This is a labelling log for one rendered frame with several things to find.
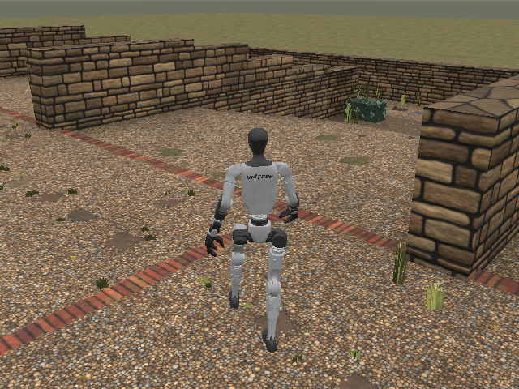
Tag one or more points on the left robot forearm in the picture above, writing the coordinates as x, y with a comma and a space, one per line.
217, 220

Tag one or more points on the robot left upper arm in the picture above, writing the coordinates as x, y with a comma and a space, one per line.
229, 185

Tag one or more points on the humanoid robot torso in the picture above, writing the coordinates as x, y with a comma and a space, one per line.
259, 195

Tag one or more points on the right robot hand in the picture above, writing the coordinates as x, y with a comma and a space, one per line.
286, 213

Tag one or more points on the left robot hand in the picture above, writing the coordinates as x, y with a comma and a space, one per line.
209, 244

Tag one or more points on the robot right thigh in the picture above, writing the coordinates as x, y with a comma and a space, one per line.
275, 260

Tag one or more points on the right robot forearm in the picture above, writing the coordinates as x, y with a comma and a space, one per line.
294, 207

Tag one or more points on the robot right upper arm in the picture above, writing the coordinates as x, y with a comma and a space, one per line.
288, 182

